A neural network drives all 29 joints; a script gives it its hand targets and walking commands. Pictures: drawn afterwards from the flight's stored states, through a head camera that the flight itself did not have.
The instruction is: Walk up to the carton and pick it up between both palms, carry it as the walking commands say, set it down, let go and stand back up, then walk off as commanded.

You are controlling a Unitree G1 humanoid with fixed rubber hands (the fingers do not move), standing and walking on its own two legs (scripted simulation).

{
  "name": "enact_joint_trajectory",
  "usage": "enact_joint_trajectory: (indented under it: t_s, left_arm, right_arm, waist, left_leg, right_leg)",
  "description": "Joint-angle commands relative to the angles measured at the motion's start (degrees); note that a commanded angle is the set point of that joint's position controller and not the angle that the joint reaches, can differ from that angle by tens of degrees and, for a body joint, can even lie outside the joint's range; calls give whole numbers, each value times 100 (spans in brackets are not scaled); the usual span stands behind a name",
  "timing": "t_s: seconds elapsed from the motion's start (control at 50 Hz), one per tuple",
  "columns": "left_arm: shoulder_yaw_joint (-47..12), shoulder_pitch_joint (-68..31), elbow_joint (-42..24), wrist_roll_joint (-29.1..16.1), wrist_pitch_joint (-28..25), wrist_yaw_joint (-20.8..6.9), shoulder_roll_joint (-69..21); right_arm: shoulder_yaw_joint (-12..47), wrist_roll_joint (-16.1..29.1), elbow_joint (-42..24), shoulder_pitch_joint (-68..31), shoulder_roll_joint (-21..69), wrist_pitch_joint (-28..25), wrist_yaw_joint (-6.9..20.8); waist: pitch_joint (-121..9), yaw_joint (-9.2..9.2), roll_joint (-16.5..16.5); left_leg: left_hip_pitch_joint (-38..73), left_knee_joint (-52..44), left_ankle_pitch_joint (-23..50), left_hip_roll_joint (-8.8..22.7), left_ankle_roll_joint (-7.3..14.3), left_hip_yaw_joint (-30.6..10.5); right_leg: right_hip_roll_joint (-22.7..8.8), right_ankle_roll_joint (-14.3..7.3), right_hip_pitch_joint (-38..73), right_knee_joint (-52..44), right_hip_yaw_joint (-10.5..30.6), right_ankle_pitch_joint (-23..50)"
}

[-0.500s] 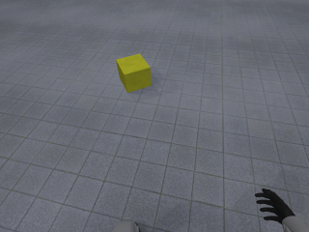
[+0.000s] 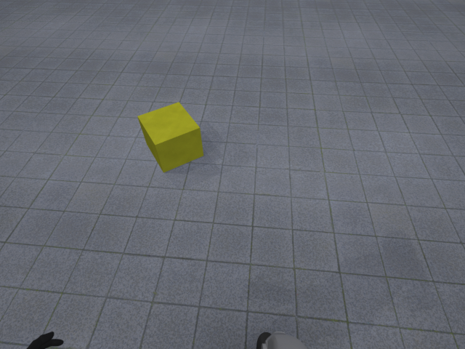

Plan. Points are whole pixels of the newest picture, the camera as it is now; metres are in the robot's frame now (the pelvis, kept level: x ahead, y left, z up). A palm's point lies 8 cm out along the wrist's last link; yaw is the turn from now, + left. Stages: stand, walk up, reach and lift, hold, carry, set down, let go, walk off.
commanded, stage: walk up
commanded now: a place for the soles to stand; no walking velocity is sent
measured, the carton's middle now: (171, 136) +1.37 +0.26 -0.65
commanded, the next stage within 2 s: none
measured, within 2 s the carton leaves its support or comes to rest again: neither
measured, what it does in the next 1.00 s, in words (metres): walks ahead: right foot, then left foot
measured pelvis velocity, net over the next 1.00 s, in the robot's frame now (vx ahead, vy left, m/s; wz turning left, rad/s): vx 0.49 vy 0.12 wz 0.04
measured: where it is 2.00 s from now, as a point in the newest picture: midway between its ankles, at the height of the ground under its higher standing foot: (167, 209)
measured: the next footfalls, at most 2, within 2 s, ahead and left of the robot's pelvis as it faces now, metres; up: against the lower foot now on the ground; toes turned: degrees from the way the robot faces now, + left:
right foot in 0.02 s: +0.19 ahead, -0.12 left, +0.00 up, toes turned -7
left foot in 0.44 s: +0.39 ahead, +0.21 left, +0.00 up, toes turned +8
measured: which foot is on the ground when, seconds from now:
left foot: down 0.00-0.02, up 0.04-0.42, down 0.44-0.82, up 0.84-1.00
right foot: up 0.00-0.00, down 0.02-0.44, up 0.46-0.80, down 0.82-1.00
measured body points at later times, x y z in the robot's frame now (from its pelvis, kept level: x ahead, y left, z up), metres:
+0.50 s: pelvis +0.26 +0.08 -0.01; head +0.27 +0.09 +0.44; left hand +0.28 +0.45 -0.10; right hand +0.47 -0.24 -0.06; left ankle +0.35 +0.20 -0.73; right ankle +0.17 -0.09 -0.68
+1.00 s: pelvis +0.49 +0.12 +0.00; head +0.51 +0.10 +0.45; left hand +0.59 +0.49 -0.05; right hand +0.61 -0.21 -0.11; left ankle +0.52 +0.27 -0.68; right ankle +0.54 +0.00 -0.73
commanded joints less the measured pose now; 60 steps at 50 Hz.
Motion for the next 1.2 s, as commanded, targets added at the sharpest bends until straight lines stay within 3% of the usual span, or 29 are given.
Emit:
enact_joint_trajectory:
  t_s: [0.0, 0.02, 0.04, 0.06, 0.08, 0.16, 0.32, 0.4, 0.42, 0.44, 0.46, 0.48, 0.5, 0.56, 0.62, 0.7, 0.74, 0.78, 0.8, 0.82, 0.84, 0.86, 0.88, 0.96, 1.06, 1.12, 1.14, 1.16, 1.18]
  left_arm:
    - [398, 1270, 65, -8, -90, 137, 1078]
    - [515, 2072, 58, -7, -118, 235, 1552]
    - [558, 1812, -157, -55, -135, 282, 2027]
    - [560, 1294, -295, -133, -112, 307, 1934]
    - [504, 935, -371, -107, -119, 316, 1685]
    - [403, 544, -495, -65, -212, 238, 1409]
    - [408, 587, -468, -65, -227, 215, 1666]
    - [270, 660, -443, -94, -161, 254, 1582]
    - [160, 921, -429, -117, -115, 270, 1306]
    - [-17, 1073, -625, -159, -101, 281, 849]
    - [30, 954, -537, -148, -88, 343, 1127]
    - [102, 940, -382, -154, -75, 368, 1378]
    - [141, 1051, -270, -179, -86, 337, 1386]
    - [161, 1346, -59, -97, -63, 236, 1198]
    - [166, 750, -248, -52, -20, 173, 1049]
    - [199, 358, -316, -30, -41, 114, 892]
    - [233, 318, -319, -46, -44, 97, 844]
    - [300, 764, -197, -36, -64, 141, 891]
    - [401, 1411, -53, -34, -93, 218, 1092]
    - [537, 2085, -74, -15, -135, 302, 1611]
    - [571, 1926, -245, -66, -138, 355, 2049]
    - [553, 1488, -369, -151, -103, 374, 1903]
    - [507, 1178, -461, -139, -91, 389, 1685]
    - [432, 734, -602, -57, -157, 315, 1513]
    - [431, 461, -710, -17, -155, 250, 1690]
    - [329, 370, -697, -11, -97, 256, 1582]
    - [228, 518, -667, 8, -80, 267, 1371]
    - [88, 732, -698, -17, -76, 276, 1001]
    - [16, 642, -830, -82, -50, 335, 785]
  right_arm:
    - [-73, 36, -521, -456, -735, -71, -90]
    - [45, 55, -670, -240, -392, -89, -105]
    - [10, 106, -666, 20, -628, -62, -149]
    - [-67, 76, -528, -250, -1060, -9, -186]
    - [-110, 43, -521, -459, -1119, -16, -155]
    - [-166, -107, -271, -193, -842, 86, 55]
    - [-140, -77, -576, -1427, -599, 131, 355]
    - [-294, -124, -481, -869, -797, 69, 269]
    - [-398, -215, -272, -96, -1031, 15, 171]
    - [-542, -195, -321, 399, -1694, -24, 41]
    - [-575, 12, -421, 219, -1845, -44, -31]
    - [-506, 69, -491, -145, -1628, -36, -56]
    - [-400, 94, -511, -388, -1284, -14, -71]
    - [-280, 28, -611, -695, -973, -67, -84]
    - [-315, -52, -615, -351, -1075, -83, -50]
    - [-278, -30, -690, -327, -1069, -42, -23]
    - [-236, -6, -734, -365, -1057, -4, -19]
    - [-161, 42, -791, -457, -956, 21, -44]
    - [-58, 45, -844, -344, -711, -1, -70]
    - [30, 71, -998, -214, -423, -24, -80]
    - [-18, 72, -949, -96, -707, 19, -143]
    - [-84, 59, -831, -220, -1035, 69, -185]
    - [-110, 34, -800, -293, -1038, 61, -177]
    - [-166, -102, -536, -32, -782, 113, 19]
    - [-191, -92, -657, -603, -660, 133, 223]
    - [-302, -115, -557, -310, -764, 66, 204]
    - [-366, -128, -431, 69, -895, 22, 146]
    - [-472, -160, -312, 604, -1305, -42, 39]
    - [-572, -138, -425, 802, -1903, -68, -32]
  waist:
    - [-710, 956, -331]
    - [-1418, 1290, -1233]
    - [-1625, 1085, -1284]
    - [-1057, 1013, -497]
    - [-655, 878, -325]
    - [-91, 465, -478]
    - [163, 599, -673]
    - [-117, 199, -320]
    - [-662, -84, 522]
    - [-1086, -360, 2008]
    - [-992, -291, 1450]
    - [-626, -69, 740]
    - [-342, 161, 589]
    - [-194, 351, 923]
    - [-88, 104, 904]
    - [54, 125, 712]
    - [48, 214, 649]
    - [-190, 591, 269]
    - [-567, 913, -246]
    - [-1115, 1250, -1300]
    - [-1159, 1107, -1285]
    - [-710, 983, -563]
    - [-382, 876, -420]
    - [-68, 532, -683]
    - [40, 537, -1023]
    - [-2, 242, -651]
    - [-209, 49, -99]
    - [-508, -213, 1238]
    - [-473, -376, 2031]
  left_leg:
    - [-1875, 1469, 2886, 869, 474, -167]
    - [-2825, 3431, 1298, 408, 176, 19]
    - [-4034, 4532, -914, -17, 31, -627]
    - [-4144, 4923, -353, 453, 3, -1344]
    - [-4091, 4721, 55, 697, -35, -1317]
    - [-3078, 3031, 453, 1026, -398, -878]
    - [-2190, 1048, 1729, 911, -339, -262]
    - [-867, 587, 844, 562, -87, -172]
    - [168, 154, 138, 591, 62, -487]
    - [1234, -683, -1267, 2067, 621, -3064]
    - [974, -1291, -1517, 2477, 1101, -3901]
    - [453, -1095, -1240, 2461, 1153, -3382]
    - [-34, -1058, -755, 2178, 1100, -2661]
    - [-825, -978, 759, 1603, 907, -1356]
    - [-674, -1205, 570, 1773, 1149, -1342]
    - [-792, -1075, 743, 1605, 990, -1015]
    - [-1010, -830, 979, 1548, 899, -842]
    - [-1616, 130, 1617, 1371, 694, -459]
    - [-2197, 1328, 2143, 1045, 456, -140]
    - [-3241, 3271, 1126, 479, 93, 140]
    - [-4112, 4280, -824, 178, -8, -512]
    - [-4139, 4602, -520, 620, -28, -1203]
    - [-4119, 4496, -181, 865, -79, -1231]
    - [-2949, 2804, 43, 940, -348, -722]
    - [-1976, 1458, 966, 786, -347, -188]
    - [-976, 1001, 771, 561, -241, -25]
    - [-282, 695, 438, 444, -161, -93]
    - [440, -243, -867, 1168, 168, -1425]
    - [686, -1299, -1928, 2394, 902, -3987]
  right_leg:
    - [265, -360, 3298, -365, -11, -293]
    - [-1211, -659, 4437, -579, 1863, -1289]
    - [-2454, -1383, 4623, -1378, 4228, -2428]
    - [-2204, -1469, 3887, -1526, 3816, -2898]
    - [-1955, -1423, 3220, -1642, 3087, -2647]
    - [-1309, -1155, 1519, -1886, 1179, -1471]
    - [-1038, -911, 1093, -1906, 529, -2082]
    - [-971, -733, 1079, -488, 257, -629]
    - [-560, -576, 805, 1207, -182, -254]
    - [162, -126, -883, 3239, -329, -1517]
    - [382, -100, -1426, 3797, 595, -2368]
    - [87, -96, -1463, 3986, 979, -2041]
    - [-125, -85, -1290, 3778, 920, -1698]
    - [-404, 136, -335, 2426, 630, -1487]
    - [-368, 227, -413, 1593, 355, -1445]
    - [-78, 84, -9, 652, 91, -573]
    - [136, 14, 531, 366, -27, -404]
    - [340, -162, 1920, -137, -106, -260]
    - [238, -369, 3124, -328, 222, -660]
    - [-1339, -875, 4103, -805, 2378, -1661]
    - [-2277, -1556, 4009, -1400, 4167, -2217]
    - [-2173, -1644, 3414, -1394, 3720, -2392]
    - [-1974, -1617, 2869, -1460, 3108, -2174]
    - [-1288, -1246, 1400, -1427, 1233, -925]
    - [-1042, -1054, 585, -1534, 835, -2474]
    - [-905, -847, 142, -754, 593, -2586]
    - [-713, -702, -62, 157, 336, -2213]
    - [-166, -360, -676, 2127, -223, -1902]
    - [593, -79, -1939, 3383, 55, -2835]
